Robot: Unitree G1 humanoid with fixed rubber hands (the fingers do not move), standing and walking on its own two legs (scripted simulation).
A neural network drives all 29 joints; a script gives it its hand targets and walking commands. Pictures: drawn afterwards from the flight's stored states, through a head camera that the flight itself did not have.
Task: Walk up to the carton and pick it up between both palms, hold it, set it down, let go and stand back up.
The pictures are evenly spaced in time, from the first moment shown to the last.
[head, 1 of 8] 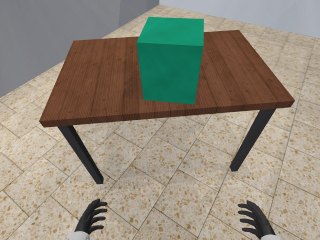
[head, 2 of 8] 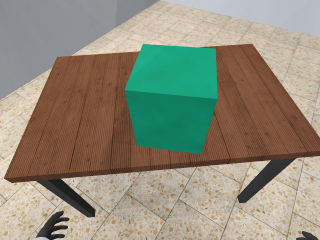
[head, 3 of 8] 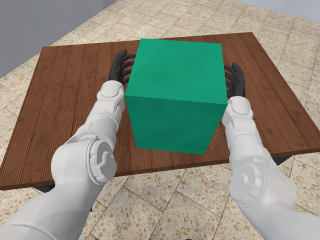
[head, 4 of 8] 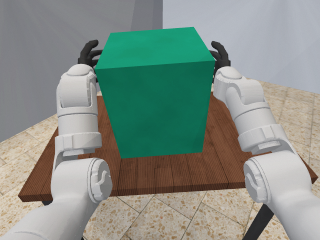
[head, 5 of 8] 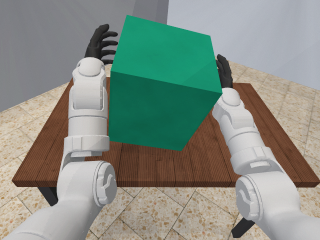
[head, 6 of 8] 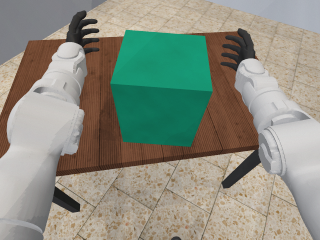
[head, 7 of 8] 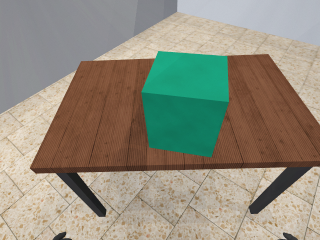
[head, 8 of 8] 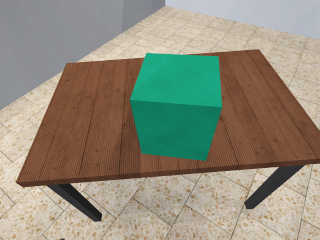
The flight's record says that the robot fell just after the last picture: no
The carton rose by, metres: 0.26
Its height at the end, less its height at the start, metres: +0.00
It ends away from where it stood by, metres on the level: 0.01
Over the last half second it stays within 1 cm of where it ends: yes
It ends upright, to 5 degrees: yes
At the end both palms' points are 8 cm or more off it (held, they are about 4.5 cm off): yes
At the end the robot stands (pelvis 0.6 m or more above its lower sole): yes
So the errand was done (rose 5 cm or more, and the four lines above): yes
